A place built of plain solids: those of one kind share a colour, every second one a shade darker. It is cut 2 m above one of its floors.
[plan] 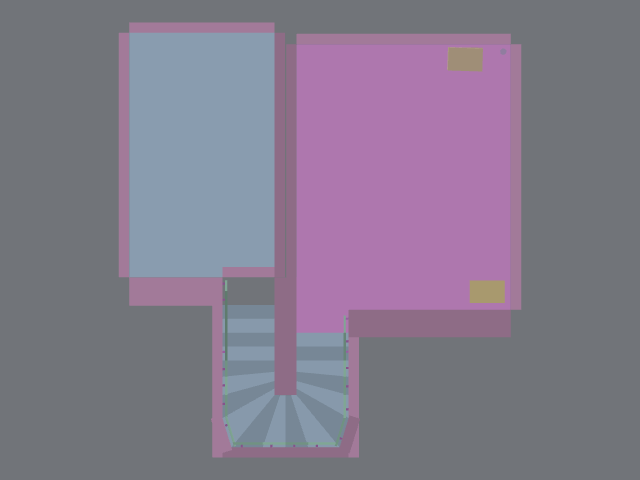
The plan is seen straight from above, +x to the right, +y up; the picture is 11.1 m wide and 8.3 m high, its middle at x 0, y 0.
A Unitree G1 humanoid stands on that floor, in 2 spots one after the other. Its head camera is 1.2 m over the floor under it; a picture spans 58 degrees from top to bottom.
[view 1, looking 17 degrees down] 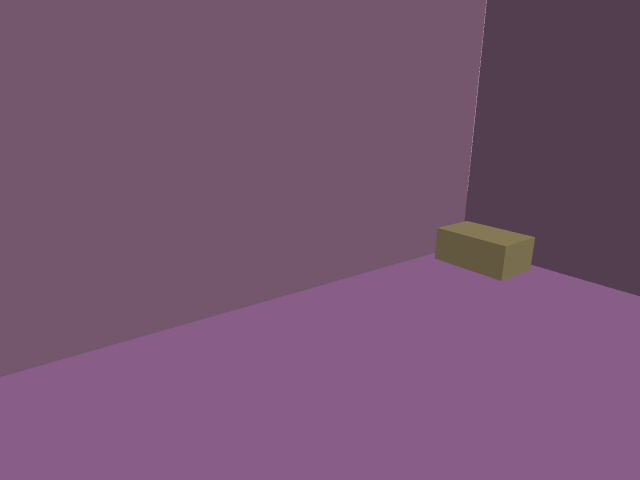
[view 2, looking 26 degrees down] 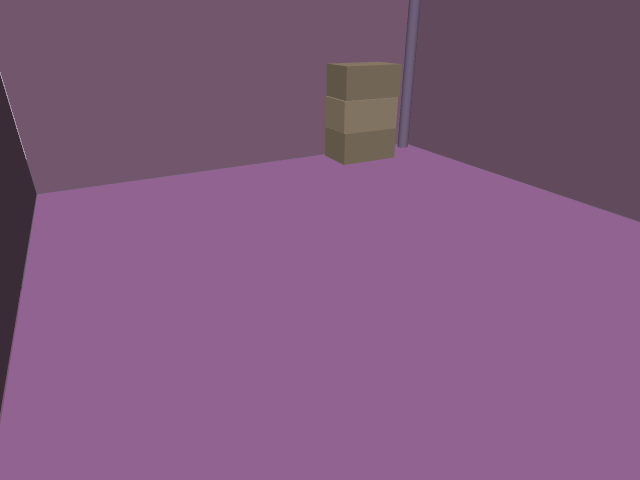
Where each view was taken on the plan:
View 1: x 1.01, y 2.06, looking -36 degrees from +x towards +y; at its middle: wall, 2.96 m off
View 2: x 0.06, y -0.60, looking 62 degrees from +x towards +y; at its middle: floor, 2.74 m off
